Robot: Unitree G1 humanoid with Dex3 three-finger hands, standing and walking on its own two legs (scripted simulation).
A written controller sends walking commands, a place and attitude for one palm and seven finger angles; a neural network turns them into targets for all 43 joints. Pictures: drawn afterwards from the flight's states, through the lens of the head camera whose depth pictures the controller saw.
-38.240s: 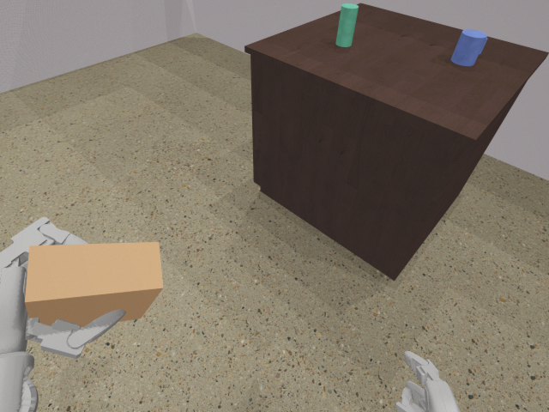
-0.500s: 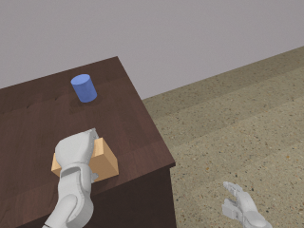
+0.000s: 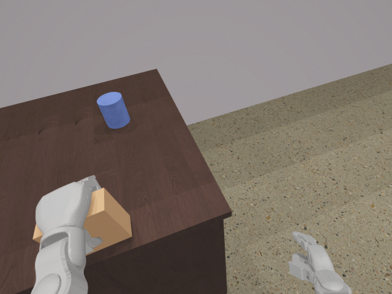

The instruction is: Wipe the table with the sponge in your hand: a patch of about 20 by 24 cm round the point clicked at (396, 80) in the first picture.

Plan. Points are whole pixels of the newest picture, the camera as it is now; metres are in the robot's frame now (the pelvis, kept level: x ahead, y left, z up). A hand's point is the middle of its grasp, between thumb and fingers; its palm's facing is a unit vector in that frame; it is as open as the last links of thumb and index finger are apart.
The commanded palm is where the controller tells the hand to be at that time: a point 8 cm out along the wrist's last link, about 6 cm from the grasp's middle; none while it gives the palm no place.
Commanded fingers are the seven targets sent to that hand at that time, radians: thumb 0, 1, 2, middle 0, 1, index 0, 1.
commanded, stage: slide back across to the middle lane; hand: left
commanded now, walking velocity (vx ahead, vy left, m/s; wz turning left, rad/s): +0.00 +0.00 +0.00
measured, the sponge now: (92, 229) +0.21 +0.26 +0.05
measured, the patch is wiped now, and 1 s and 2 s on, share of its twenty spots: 1.00 1.00 1.00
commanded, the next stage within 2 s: wipe forward along the middle lane in 0.02 s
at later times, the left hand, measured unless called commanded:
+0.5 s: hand (75, 210) +0.23 +0.29 +0.08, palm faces +0.01 -0.06 -1.00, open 9.7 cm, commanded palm +0.20 +0.29 +0.12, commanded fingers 0.00 0.10 1.30 -1.20 -1.60 -1.20 -1.60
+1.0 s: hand (82, 189) +0.28 +0.31 +0.08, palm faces -0.02 -0.02 -1.00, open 9.7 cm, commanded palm +0.26 +0.31 +0.11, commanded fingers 0.00 0.10 1.30 -1.20 -1.60 -1.20 -1.60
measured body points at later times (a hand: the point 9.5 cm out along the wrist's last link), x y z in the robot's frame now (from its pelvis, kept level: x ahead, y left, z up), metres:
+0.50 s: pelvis -0.01 +0.01 +0.00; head -0.01 -0.04 +0.45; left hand +0.22 +0.29 +0.14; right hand +0.23 -0.20 -0.10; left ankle -0.05 +0.14 -0.74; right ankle +0.00 -0.11 -0.74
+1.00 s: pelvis -0.02 +0.00 +0.00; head -0.01 -0.04 +0.45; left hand +0.27 +0.30 +0.14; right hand +0.20 -0.22 -0.11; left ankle -0.05 +0.14 -0.74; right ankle +0.00 -0.11 -0.74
